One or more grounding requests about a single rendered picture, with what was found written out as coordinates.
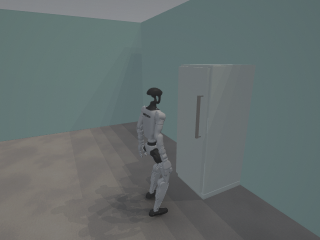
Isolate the robot left forearm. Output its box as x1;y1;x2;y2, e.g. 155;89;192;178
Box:
136;127;144;145

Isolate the robot right shin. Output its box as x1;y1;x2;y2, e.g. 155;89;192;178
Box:
153;181;169;212

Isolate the right robot hand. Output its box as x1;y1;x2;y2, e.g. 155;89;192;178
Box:
162;160;173;177

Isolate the left robot thigh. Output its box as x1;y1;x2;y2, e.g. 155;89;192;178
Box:
143;146;160;173

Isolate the fridge door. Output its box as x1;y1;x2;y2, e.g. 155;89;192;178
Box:
176;66;212;193

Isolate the left robot hand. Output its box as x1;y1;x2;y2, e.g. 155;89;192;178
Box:
138;144;147;158

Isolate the robot right forearm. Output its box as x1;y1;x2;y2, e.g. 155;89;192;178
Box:
156;134;168;162

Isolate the handle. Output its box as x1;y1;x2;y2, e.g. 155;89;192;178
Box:
195;95;203;139

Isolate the robot right upper arm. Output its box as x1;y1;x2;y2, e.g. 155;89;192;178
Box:
154;110;166;140

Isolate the robot left upper arm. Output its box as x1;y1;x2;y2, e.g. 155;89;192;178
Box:
137;106;147;130

